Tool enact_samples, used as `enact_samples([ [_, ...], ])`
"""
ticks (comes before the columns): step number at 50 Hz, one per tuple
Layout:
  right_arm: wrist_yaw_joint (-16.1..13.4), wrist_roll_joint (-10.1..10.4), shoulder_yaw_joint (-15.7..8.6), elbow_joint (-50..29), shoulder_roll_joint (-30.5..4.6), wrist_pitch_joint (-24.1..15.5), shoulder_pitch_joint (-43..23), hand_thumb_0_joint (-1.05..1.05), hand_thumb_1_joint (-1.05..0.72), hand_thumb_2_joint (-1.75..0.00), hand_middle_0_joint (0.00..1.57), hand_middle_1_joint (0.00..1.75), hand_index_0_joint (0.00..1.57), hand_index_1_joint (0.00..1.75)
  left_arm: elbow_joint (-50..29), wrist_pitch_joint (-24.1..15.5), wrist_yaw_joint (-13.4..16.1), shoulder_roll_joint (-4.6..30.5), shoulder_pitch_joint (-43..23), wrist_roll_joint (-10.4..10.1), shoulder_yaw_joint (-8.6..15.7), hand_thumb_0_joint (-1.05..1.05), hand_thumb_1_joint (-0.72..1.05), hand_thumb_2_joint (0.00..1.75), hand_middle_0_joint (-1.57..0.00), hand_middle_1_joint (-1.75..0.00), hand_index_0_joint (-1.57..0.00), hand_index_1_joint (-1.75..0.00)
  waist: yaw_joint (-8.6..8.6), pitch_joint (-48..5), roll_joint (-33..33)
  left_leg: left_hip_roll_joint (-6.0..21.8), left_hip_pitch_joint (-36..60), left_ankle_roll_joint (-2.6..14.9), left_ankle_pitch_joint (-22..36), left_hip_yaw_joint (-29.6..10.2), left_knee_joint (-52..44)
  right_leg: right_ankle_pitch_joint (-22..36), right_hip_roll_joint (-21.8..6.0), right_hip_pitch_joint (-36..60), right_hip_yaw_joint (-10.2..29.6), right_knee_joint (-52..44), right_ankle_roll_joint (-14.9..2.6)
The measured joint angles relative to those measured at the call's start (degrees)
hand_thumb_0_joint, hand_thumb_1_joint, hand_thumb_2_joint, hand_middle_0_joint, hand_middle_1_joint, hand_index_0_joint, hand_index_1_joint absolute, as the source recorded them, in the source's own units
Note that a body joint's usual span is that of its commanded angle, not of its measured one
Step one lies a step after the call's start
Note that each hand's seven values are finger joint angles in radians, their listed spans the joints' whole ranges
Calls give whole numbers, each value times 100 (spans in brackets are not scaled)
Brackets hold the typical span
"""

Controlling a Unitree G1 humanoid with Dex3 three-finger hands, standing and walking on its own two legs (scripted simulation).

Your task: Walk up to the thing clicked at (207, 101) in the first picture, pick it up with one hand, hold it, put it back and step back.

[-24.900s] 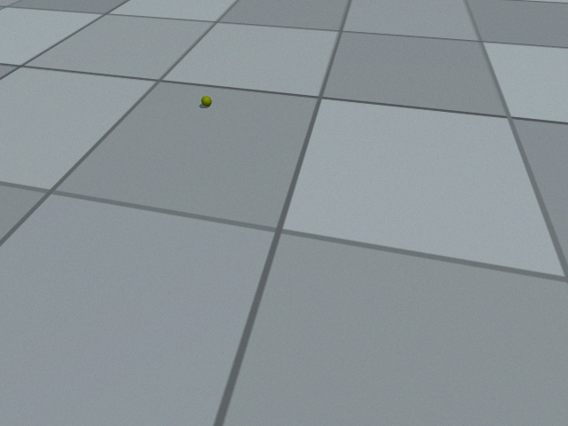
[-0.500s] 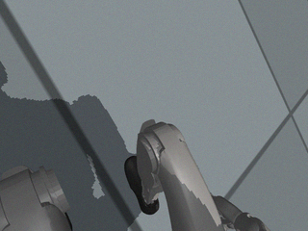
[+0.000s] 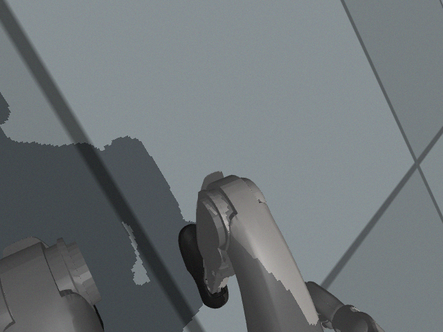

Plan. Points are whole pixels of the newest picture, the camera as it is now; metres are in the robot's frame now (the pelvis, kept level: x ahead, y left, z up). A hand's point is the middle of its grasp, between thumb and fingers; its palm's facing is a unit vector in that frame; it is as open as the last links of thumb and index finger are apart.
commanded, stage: settle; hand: left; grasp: from above
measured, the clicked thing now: out of the picture +0.43 +0.36 -0.26
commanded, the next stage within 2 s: lift in 0.86 s
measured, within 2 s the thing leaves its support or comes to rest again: leaves its support in 0.22 s
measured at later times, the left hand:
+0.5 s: hand out of the picture +0.42 +0.37 -0.18, palm faces -0.42 -0.13 -0.90, open 8.3 cm
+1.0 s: hand out of the picture +0.41 +0.36 -0.11, palm faces -0.46 -0.11 -0.88, open 8.4 cm
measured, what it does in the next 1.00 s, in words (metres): stands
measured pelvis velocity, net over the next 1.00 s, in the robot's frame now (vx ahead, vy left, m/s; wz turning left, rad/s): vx -0.01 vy -0.01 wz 0.11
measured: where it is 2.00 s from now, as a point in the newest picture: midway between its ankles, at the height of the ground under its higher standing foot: (156, 314)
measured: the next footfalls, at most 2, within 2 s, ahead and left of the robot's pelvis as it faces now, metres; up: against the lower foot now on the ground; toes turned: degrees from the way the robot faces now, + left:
none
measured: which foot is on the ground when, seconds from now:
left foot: down 0.00-1.00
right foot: down 0.00-1.00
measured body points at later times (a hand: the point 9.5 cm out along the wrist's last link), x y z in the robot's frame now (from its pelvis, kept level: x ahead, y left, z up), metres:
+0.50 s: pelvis +0.00 +0.00 +0.02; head +0.24 +0.12 +0.38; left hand +0.44 +0.37 -0.12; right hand +0.11 -0.26 -0.07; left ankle +0.06 +0.13 -0.26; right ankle +0.12 -0.13 -0.26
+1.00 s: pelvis -0.01 -0.01 +0.04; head +0.22 +0.10 +0.42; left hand +0.43 +0.37 -0.06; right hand +0.08 -0.28 -0.05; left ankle +0.06 +0.13 -0.26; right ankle +0.12 -0.13 -0.26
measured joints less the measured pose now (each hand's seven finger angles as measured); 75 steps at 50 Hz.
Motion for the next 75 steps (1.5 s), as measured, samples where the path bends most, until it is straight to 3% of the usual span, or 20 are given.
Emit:
enact_samples([
  [10, 30, 81, -219, 45, -3, 57, 161, 0, -91, -90, 20, 30, 20, 30, -565, 104, -280, -274, 306, 6, 182, -2, 19, 39, -72, -60, -83, -53, 100, -192, 83, -30, -32, -33, -8, 32, -70, -47, -50, -37, 13, -20, -57],
  [19, 84, 358, -659, 194, 69, 215, 238, 0, -91, -90, 20, 30, 20, 30, -1454, 297, -586, -813, 555, -186, 44, -3, 18, 38, -74, -58, -85, -52, 352, -658, 352, -53, -106, -26, 43, 187, -262, -81, -127, -132, 114, -94, -105],
  [27, 38, 655, -945, 144, 134, 457, 228, 0, -91, -90, 20, 30, 20, 30, -1650, 507, -1233, -1165, 442, -410, -262, -3, 17, 37, -75, -57, -86, -51, 546, -950, 632, -54, -56, 26, 168, 433, -567, -60, -201, -128, 294, -242, -79],
  [35, -148, 838, -1049, 22, 161, 707, 349, 0, -91, -90, 20, 30, 20, 30, -2032, 341, -1757, -1325, 496, -446, -289, -3, 16, 40, -76, -56, -86, -51, 676, -1000, 743, -75, 68, 7, 292, 536, -834, 3, -259, -39, 356, -414, -121],
  [52, -505, 972, -1247, 73, 160, 1036, 676, 0, -91, -90, 20, 30, 20, 30, -2323, 274, -1967, -1395, 486, -369, -252, -3, 14, 46, -75, -57, -84, -55, 668, -1149, 825, -81, 215, 22, 450, 657, -1188, 114, -308, 76, 425, -687, -160],
  [60, -597, 1136, -1440, 126, 279, 1149, 776, 0, -92, -91, 20, 30, 20, 30, -2795, 495, -2274, -1686, 780, -651, -284, -3, 16, 45, -73, -58, -83, -56, 789, -1366, 926, -69, 408, 53, 460, 797, -1518, 98, -349, 222, 521, -939, -142],
  [75, -795, 1441, -1746, -50, 348, 1332, 659, 0, -92, -91, 20, 30, 20, 30, -4292, 653, -2912, -2131, 1773, -1191, -567, -1, 15, 55, -68, -65, -78, -63, 1207, -1786, 1049, -26, 1367, 86, 458, 956, -2465, 105, -408, 1114, 578, -1822, -115],
])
